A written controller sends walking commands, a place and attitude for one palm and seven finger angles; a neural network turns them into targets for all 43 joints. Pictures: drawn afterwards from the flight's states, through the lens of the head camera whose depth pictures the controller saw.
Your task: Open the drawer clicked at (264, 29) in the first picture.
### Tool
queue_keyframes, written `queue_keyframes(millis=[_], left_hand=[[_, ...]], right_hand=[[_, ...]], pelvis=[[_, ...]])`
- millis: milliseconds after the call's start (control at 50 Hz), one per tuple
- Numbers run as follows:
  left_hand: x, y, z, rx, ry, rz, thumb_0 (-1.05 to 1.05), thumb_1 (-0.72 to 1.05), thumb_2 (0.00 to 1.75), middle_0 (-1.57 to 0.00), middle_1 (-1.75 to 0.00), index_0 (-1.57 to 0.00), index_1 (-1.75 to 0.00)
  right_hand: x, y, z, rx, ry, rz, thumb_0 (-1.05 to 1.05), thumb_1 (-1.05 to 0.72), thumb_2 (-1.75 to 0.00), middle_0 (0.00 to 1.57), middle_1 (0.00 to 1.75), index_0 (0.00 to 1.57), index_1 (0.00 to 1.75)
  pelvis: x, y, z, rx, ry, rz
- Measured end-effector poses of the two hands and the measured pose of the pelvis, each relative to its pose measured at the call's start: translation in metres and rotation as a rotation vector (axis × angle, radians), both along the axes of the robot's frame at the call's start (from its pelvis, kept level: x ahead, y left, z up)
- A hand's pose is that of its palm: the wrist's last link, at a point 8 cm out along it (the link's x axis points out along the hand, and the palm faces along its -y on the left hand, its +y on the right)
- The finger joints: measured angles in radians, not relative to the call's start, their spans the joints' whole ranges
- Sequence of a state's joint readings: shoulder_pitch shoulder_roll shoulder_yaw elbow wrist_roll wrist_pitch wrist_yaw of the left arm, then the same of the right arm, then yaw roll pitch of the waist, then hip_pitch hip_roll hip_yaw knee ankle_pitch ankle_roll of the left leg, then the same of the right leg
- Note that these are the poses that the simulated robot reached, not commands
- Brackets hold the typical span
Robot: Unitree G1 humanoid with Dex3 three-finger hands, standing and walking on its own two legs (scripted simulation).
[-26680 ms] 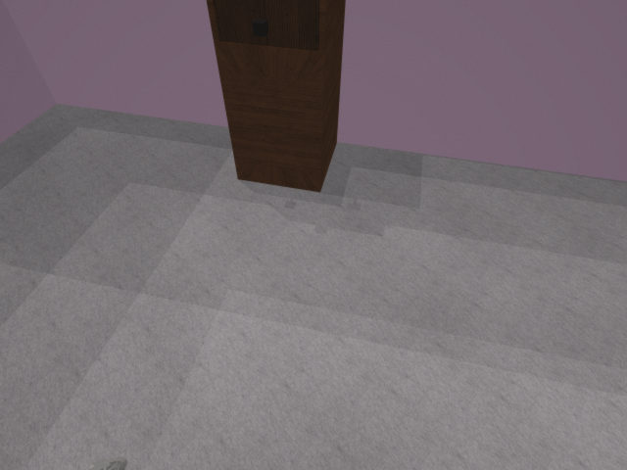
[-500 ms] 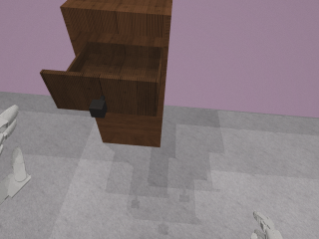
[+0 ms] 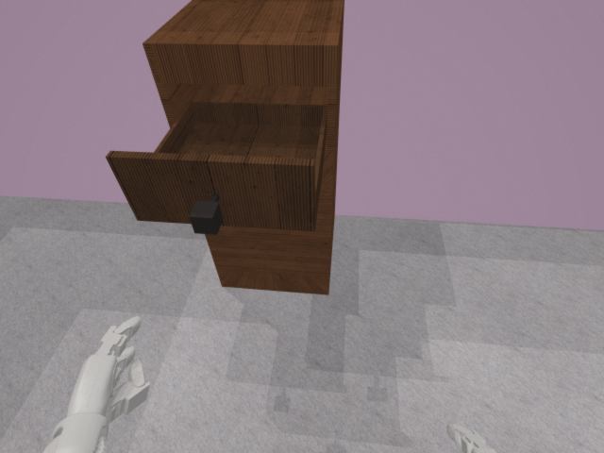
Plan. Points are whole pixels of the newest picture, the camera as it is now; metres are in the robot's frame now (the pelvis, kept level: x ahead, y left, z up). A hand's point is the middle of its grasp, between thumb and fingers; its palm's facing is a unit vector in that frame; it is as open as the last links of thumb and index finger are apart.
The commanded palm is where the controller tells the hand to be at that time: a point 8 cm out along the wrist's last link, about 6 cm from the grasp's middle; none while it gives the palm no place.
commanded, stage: let the arm hang, fingers relaxed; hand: left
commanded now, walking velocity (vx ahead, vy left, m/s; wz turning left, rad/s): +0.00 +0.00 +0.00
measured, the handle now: (210, 210) +0.53 +0.21 +0.01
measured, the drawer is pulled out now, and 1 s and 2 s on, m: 0.30 0.30 0.30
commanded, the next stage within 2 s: look to check the result in 0.96 s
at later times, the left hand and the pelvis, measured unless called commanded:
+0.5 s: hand out of the picture -0.04 +0.19 -0.15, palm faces +0.01 -0.97 -0.24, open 7.3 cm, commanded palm none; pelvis -0.01 +0.00 +0.02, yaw -1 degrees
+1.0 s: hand out of the picture -0.01 +0.16 -0.16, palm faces +0.02 -0.98 -0.20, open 7.3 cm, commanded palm none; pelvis -0.01 -0.01 +0.02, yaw -1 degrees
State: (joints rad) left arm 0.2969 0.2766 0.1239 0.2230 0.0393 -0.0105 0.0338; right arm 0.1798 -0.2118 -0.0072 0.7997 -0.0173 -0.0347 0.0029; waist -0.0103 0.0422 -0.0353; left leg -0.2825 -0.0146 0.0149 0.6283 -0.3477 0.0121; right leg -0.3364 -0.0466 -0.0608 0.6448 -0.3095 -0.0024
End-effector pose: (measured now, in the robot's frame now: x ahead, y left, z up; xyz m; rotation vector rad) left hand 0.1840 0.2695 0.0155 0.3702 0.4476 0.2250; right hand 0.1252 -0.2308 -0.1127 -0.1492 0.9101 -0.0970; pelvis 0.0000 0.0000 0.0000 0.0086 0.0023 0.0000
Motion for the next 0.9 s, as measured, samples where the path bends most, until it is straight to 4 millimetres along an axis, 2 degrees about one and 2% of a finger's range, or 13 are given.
queue_keyframes(millis=[60, 80, 120, 180, 260, 320, 380, 500, 640, 760, 900], left_hand=[[-0.040, -0.024, -0.086, -0.138, 0.374, 0.027, 0.00, 0.91, 0.90, -0.20, -0.30, -0.20, -0.29], [-0.058, -0.035, -0.107, -0.178, 0.482, 0.027, 0.00, 0.91, 0.90, -0.20, -0.30, -0.20, -0.29], [-0.097, -0.056, -0.136, -0.251, 0.664, 0.028, 0.01, 0.91, 0.90, -0.20, -0.30, -0.20, -0.29], [-0.132, -0.049, -0.147, -0.279, 0.747, 0.133, -0.03, 1.00, 0.90, -0.21, -0.30, -0.21, -0.30], [-0.175, -0.036, -0.146, -0.260, 0.870, 0.174, -0.03, 1.00, 0.90, -0.21, -0.30, -0.21, -0.30], [-0.201, -0.029, -0.143, -0.241, 0.948, 0.202, -0.02, 0.97, 0.90, -0.21, -0.30, -0.21, -0.30], [-0.219, -0.026, -0.138, -0.225, 1.001, 0.222, -0.01, 0.95, 0.90, -0.21, -0.30, -0.21, -0.29], [-0.230, -0.031, -0.134, -0.220, 1.023, 0.231, 0.00, 0.92, 0.90, -0.20, -0.30, -0.20, -0.29], [-0.215, -0.049, -0.137, -0.247, 0.968, 0.202, 0.00, 0.91, 0.90, -0.20, -0.30, -0.20, -0.29], [-0.199, -0.064, -0.141, -0.267, 0.921, 0.170, 0.00, 0.91, 0.90, -0.20, -0.30, -0.20, -0.29], [-0.198, -0.065, -0.142, -0.267, 0.919, 0.174, 0.01, 0.92, 0.90, -0.20, -0.30, -0.21, -0.29]], right_hand=[[-0.025, -0.004, -0.007, -0.015, 0.097, -0.036, 0.01, -0.90, -0.90, 0.20, 0.30, 0.20, 0.30], [-0.036, -0.005, -0.007, -0.023, 0.131, -0.049, 0.01, -0.90, -0.90, 0.20, 0.30, 0.20, 0.30], [-0.059, -0.007, -0.008, -0.040, 0.208, -0.073, 0.01, -0.90, -0.90, 0.20, 0.29, 0.20, 0.30], [-0.096, -0.007, -0.008, -0.060, 0.347, -0.082, 0.00, -0.90, -0.90, 0.20, 0.29, 0.20, 0.30], [-0.137, -0.004, -0.009, -0.057, 0.492, -0.098, 0.00, -0.90, -0.90, 0.20, 0.29, 0.19, 0.30], [-0.158, 0.001, -0.011, -0.039, 0.552, -0.113, 0.00, -0.90, -0.90, 0.20, 0.29, 0.19, 0.30], [-0.171, 0.008, -0.014, -0.015, 0.582, -0.123, 0.00, -0.90, -0.90, 0.20, 0.29, 0.19, 0.30], [-0.177, 0.024, -0.022, 0.037, 0.587, -0.121, 0.00, -0.90, -0.90, 0.20, 0.29, 0.19, 0.30], [-0.168, 0.034, -0.027, 0.077, 0.542, -0.118, 0.00, -0.90, -0.90, 0.20, 0.29, 0.20, 0.30], [-0.163, 0.031, -0.027, 0.078, 0.515, -0.124, 0.00, -0.91, -0.90, 0.20, 0.29, 0.20, 0.30], [-0.171, 0.019, -0.024, 0.057, 0.531, -0.142, 0.00, -0.91, -0.90, 0.20, 0.29, 0.19, 0.30]], pelvis=[[0.000, 0.000, 0.000, 0.004, -0.024, -0.008], [0.000, 0.000, 0.001, 0.004, -0.031, -0.013], [0.000, 0.000, 0.003, -0.002, -0.039, -0.020], [-0.002, -0.003, 0.008, -0.013, -0.040, -0.014], [-0.003, -0.003, 0.013, -0.021, -0.036, -0.011], [-0.003, -0.002, 0.015, -0.020, -0.036, -0.012], [-0.005, -0.001, 0.016, -0.018, -0.037, -0.015], [-0.008, -0.001, 0.017, -0.012, -0.043, -0.020], [-0.011, -0.003, 0.017, -0.007, -0.048, -0.024], [-0.014, -0.007, 0.016, -0.005, -0.049, -0.027], [-0.014, -0.012, 0.016, -0.006, -0.045, -0.027]])
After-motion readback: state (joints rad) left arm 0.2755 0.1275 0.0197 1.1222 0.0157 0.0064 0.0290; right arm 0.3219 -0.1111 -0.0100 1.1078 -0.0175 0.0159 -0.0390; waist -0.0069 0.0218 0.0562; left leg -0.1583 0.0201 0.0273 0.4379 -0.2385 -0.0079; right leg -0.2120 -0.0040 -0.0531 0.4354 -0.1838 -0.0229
